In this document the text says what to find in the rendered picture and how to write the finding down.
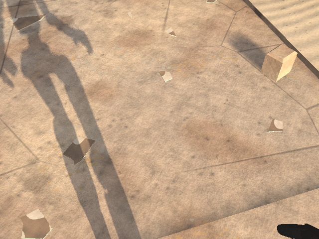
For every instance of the right robot hand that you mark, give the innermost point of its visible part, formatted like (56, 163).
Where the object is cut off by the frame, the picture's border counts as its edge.
(298, 231)

